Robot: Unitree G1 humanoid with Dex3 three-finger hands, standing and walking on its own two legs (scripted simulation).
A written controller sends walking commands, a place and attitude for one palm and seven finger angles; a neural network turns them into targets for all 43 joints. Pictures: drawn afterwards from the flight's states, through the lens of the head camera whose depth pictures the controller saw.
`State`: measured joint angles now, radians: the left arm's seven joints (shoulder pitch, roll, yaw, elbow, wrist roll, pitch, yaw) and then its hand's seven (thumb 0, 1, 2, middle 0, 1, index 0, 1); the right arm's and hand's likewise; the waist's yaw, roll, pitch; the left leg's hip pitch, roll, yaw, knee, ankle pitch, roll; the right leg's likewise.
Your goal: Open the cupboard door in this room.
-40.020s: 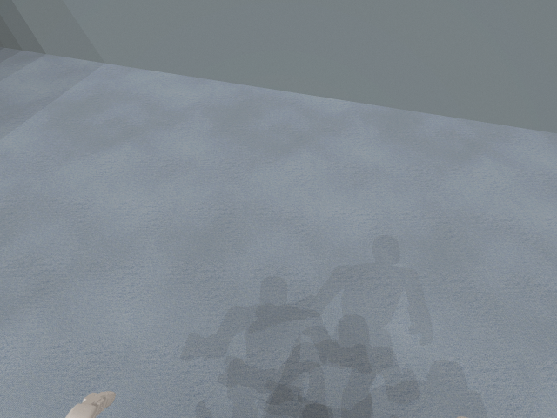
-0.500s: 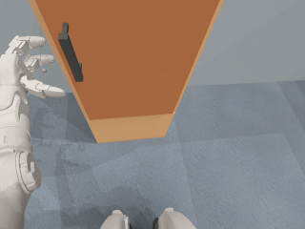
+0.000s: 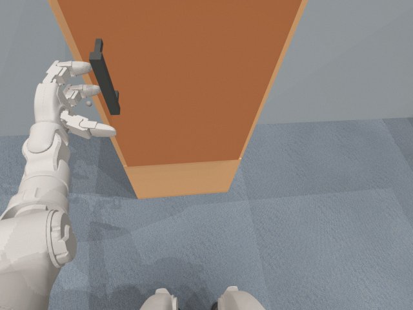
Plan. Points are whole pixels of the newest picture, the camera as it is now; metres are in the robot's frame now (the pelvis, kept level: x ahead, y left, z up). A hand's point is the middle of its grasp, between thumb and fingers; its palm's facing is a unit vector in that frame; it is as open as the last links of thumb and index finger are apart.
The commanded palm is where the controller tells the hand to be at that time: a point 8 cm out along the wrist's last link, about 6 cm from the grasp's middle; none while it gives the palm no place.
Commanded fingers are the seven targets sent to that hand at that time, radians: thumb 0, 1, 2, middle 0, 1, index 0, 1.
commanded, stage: slide the fingers in behind the handle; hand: left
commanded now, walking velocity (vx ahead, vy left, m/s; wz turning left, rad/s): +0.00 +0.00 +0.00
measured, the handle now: (107, 79) +0.54 +0.17 +0.09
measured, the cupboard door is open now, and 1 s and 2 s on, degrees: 0 0 1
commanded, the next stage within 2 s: close the thumb around the handle in 0.92 s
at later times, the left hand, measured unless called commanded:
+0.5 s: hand (107, 100) +0.49 +0.17 +0.08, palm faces +0.06 -1.00 +0.00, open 13.9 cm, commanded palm +0.46 +0.22 +0.09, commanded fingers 0.00 -0.50 0.30 -0.30 -1.20 -0.30 -1.20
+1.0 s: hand (105, 104) +0.48 +0.17 +0.08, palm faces +0.06 -1.00 +0.01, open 14.0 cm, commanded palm +0.46 +0.22 +0.09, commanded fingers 0.00 -0.50 0.30 -0.30 -1.20 -0.30 -1.20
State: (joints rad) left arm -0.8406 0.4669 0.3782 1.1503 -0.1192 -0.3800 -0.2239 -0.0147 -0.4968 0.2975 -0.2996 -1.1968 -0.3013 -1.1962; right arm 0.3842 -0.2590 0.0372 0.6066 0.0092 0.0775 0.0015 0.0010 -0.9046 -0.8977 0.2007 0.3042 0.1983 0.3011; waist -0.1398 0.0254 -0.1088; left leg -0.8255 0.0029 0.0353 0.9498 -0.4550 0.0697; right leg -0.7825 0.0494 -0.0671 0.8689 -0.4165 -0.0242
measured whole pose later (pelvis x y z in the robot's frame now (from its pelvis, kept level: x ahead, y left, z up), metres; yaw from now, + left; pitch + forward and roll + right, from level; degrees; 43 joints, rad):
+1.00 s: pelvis +0.00 -0.01 +0.00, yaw +0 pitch +18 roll -3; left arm -0.83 0.41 0.34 1.14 -0.12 -0.40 -0.17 -0.01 -0.50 0.30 -0.30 -1.20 -0.30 -1.20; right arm 0.39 -0.27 0.02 0.63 0.01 0.06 0.01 0.00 -0.91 -0.90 0.20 0.30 0.20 0.30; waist -0.14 0.03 -0.11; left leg -0.82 0.00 0.03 0.94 -0.45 0.06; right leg -0.78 0.05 -0.07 0.87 -0.42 -0.04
